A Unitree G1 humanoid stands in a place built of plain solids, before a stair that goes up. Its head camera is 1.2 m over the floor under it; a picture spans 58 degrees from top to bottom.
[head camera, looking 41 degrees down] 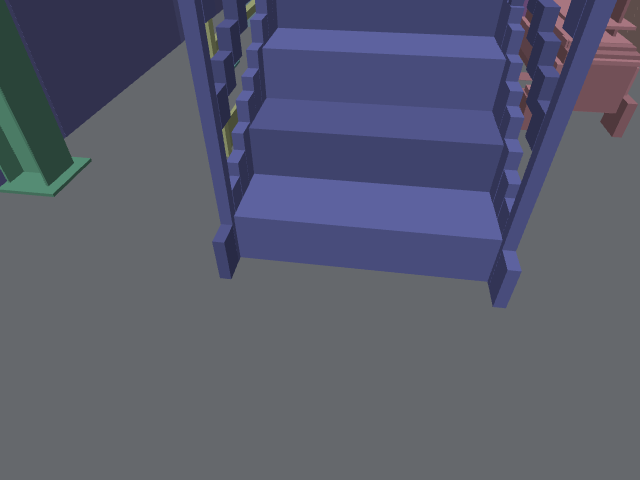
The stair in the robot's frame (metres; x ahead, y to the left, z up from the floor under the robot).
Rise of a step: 0.21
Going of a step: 0.29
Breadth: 1.06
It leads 8 degrees to the right of straight ahead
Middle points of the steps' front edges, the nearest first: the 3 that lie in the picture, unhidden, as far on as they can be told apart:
1.21 -0.16 0.21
1.50 -0.20 0.42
1.79 -0.24 0.63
